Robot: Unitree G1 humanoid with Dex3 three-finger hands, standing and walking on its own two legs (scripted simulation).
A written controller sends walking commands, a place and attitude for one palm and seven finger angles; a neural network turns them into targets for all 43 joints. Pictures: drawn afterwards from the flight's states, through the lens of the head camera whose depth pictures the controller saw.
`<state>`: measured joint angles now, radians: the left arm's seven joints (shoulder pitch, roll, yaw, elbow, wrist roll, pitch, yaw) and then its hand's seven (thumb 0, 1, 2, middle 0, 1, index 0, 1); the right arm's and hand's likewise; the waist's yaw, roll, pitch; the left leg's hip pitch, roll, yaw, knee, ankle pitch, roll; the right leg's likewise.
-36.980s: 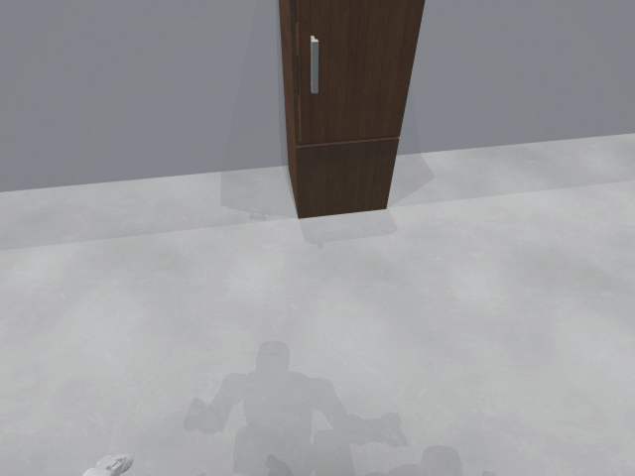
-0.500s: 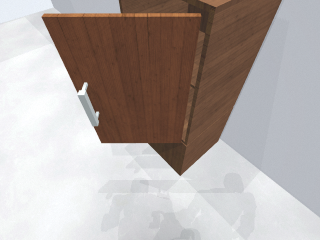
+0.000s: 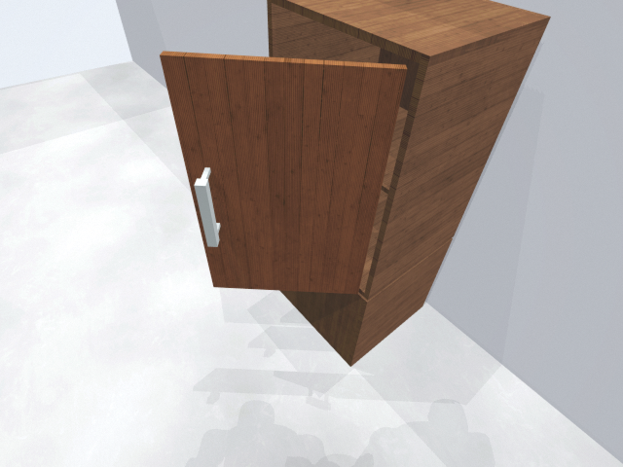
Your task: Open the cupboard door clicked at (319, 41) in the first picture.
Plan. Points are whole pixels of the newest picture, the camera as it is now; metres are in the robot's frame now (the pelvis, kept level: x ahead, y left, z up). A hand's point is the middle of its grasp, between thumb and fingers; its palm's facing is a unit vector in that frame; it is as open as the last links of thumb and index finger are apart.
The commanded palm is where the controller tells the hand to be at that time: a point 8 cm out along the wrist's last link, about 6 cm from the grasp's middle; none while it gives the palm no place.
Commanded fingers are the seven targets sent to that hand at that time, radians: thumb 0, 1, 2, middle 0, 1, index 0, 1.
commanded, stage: come to a stop and stand still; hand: left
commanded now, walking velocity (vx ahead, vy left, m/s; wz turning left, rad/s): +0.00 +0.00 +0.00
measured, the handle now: (210, 208) +0.59 +0.25 -0.04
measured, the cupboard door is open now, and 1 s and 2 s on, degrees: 48 48 48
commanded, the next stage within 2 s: look again from close up in 1.50 s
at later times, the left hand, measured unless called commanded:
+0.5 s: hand out of the picture -0.09 +0.18 -0.17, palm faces +0.05 -0.99 -0.16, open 7.4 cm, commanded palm none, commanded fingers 0.00 0.90 0.90 -0.20 -0.30 -0.20 -0.30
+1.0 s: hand out of the picture -0.14 +0.19 -0.18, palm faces +0.14 -0.97 -0.18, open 7.4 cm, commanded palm none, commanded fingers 0.00 0.90 0.90 -0.20 -0.30 -0.20 -0.30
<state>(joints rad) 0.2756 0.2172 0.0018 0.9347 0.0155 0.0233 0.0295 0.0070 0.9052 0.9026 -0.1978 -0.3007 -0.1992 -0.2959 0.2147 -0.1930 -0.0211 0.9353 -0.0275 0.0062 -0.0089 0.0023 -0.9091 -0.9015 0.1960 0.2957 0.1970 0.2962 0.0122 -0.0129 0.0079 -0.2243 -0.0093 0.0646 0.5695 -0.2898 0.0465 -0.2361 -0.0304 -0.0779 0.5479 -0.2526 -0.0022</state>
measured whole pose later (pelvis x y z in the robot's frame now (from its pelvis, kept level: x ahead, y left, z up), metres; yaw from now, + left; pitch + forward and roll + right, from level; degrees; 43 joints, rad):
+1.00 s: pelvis -0.11 +0.02 +0.00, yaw +3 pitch -1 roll +0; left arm 0.40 0.14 0.05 1.05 0.04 0.05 0.05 0.01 0.90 0.90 -0.20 -0.30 -0.20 -0.30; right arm 0.29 -0.18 -0.07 1.01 -0.01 0.02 -0.01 0.00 -0.92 -0.90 0.19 0.30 0.20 0.30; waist 0.01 -0.03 -0.05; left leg -0.21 0.00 0.05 0.67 -0.43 0.02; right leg -0.38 -0.04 -0.03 0.51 -0.13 0.01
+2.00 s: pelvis -0.12 +0.05 +0.01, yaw +2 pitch -2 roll +0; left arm 0.33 0.12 0.00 1.12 0.02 0.00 0.04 0.01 0.91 0.90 -0.20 -0.30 -0.20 -0.30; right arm 0.29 -0.13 -0.01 1.13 -0.01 -0.02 -0.03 0.00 -0.91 -0.90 0.20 0.30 0.20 0.30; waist 0.00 -0.01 0.03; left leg -0.10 -0.04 0.08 0.41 -0.29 0.06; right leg -0.22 -0.04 0.03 0.43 -0.19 0.04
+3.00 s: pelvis +0.06 +0.05 +0.01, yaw +0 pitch +1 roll -1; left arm 0.19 0.19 0.07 1.01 0.02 0.00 0.00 0.01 0.93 0.90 -0.19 -0.30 -0.19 -0.29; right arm 0.38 -0.10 -0.02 1.11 -0.04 -0.06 -0.03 0.00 -0.92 -0.90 0.20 0.30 0.20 0.30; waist -0.04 -0.02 0.07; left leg -0.05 0.04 0.14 0.38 -0.34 0.01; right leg -0.49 -0.08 -0.09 0.75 -0.26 -0.01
